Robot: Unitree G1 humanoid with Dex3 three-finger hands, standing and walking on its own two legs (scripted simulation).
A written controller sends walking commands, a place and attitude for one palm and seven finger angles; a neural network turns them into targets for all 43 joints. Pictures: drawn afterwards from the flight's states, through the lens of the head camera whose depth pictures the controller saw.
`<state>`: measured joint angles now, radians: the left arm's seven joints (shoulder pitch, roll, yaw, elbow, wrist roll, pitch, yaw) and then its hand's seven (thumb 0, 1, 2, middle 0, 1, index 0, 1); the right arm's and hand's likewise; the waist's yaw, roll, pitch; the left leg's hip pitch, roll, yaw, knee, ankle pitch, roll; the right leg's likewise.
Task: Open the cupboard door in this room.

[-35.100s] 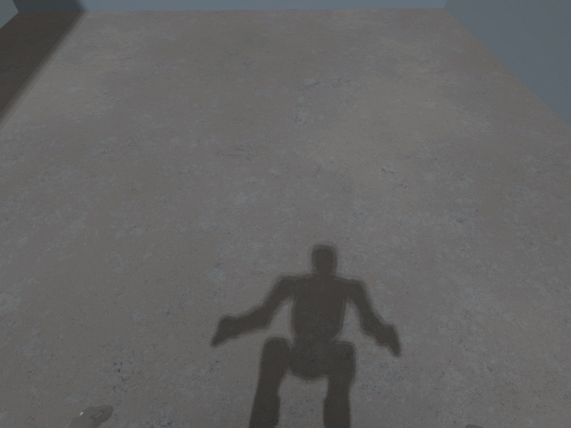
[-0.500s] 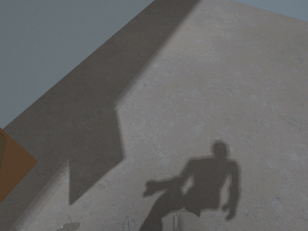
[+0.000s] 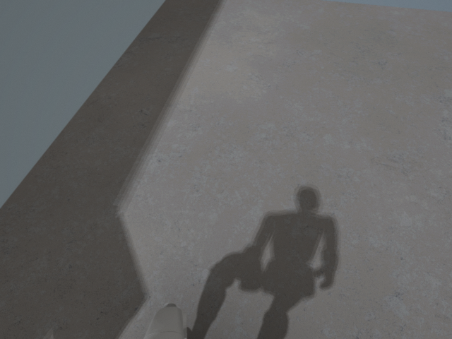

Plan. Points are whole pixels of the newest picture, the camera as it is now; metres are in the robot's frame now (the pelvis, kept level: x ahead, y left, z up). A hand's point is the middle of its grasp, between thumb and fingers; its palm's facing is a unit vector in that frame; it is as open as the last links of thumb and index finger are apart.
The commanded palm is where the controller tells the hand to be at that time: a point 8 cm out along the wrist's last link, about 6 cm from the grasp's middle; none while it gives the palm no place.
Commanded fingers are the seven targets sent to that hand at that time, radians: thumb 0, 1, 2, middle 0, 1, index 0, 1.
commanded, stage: walk to a spot facing it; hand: left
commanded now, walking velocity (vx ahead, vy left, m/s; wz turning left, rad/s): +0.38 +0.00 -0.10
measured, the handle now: out of the picture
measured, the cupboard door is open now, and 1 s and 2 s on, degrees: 40 40 40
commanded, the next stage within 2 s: turn to face it in 0.60 s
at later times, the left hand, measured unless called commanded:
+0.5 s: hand (142, 258) +0.30 +0.21 -0.17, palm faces -0.07 -0.99 -0.15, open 7.4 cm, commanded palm none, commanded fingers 0.00 0.90 0.90 -0.20 -0.30 -0.20 -0.30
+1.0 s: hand (201, 163) +0.58 +0.10 -0.17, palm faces -0.13 -0.98 -0.17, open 7.1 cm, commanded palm none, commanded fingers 0.00 0.90 0.90 -0.20 -0.30 -0.20 -0.30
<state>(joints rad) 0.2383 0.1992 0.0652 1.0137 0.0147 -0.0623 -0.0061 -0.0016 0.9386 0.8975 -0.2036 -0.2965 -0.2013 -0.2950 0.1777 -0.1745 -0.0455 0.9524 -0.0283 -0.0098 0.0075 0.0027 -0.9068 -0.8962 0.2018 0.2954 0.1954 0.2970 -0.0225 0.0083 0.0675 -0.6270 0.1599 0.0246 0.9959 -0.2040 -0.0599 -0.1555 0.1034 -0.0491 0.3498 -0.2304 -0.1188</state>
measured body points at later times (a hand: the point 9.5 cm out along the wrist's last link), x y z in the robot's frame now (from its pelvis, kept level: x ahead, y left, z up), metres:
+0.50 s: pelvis +0.25 +0.04 +0.00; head +0.29 +0.05 +0.45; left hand +0.31 +0.27 -0.16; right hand +0.24 -0.21 -0.14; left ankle +0.24 +0.13 -0.74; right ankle +0.27 -0.12 -0.67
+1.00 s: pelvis +0.44 -0.05 +0.00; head +0.47 -0.05 +0.44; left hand +0.59 +0.15 -0.15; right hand +0.41 -0.27 -0.16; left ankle +0.51 +0.07 -0.70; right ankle +0.42 -0.13 -0.74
